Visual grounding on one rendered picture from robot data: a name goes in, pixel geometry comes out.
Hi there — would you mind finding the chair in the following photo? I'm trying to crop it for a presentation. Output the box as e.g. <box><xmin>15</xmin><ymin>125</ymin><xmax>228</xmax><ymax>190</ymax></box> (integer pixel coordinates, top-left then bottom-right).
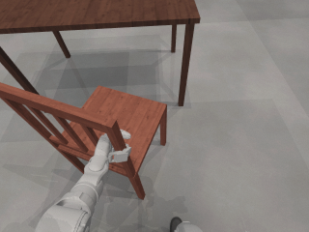
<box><xmin>0</xmin><ymin>82</ymin><xmax>167</xmax><ymax>200</ymax></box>

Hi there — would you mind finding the robot right foot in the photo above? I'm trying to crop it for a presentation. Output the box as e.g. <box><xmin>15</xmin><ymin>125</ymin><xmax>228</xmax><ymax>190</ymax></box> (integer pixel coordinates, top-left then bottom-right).
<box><xmin>170</xmin><ymin>217</ymin><xmax>182</xmax><ymax>232</ymax></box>

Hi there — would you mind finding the table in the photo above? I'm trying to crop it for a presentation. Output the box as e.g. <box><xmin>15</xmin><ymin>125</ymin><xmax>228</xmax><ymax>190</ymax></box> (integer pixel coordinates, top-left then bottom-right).
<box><xmin>0</xmin><ymin>0</ymin><xmax>201</xmax><ymax>113</ymax></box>

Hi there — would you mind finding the left robot forearm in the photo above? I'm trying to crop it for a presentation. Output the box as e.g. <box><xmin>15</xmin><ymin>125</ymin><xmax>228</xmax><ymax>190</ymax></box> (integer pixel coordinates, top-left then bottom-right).
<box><xmin>34</xmin><ymin>155</ymin><xmax>109</xmax><ymax>232</ymax></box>

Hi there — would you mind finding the robot right shin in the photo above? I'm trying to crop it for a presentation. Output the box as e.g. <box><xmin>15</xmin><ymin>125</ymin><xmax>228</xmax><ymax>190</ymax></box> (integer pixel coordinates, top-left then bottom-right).
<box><xmin>176</xmin><ymin>221</ymin><xmax>191</xmax><ymax>230</ymax></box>

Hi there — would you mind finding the robot left hand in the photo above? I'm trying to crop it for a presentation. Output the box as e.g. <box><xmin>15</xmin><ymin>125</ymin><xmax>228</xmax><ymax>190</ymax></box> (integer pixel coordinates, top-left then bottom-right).
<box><xmin>94</xmin><ymin>129</ymin><xmax>131</xmax><ymax>163</ymax></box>

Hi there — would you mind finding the left robot upper arm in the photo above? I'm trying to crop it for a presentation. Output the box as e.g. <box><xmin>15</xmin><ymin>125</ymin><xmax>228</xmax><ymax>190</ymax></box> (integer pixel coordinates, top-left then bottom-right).
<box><xmin>37</xmin><ymin>205</ymin><xmax>92</xmax><ymax>232</ymax></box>

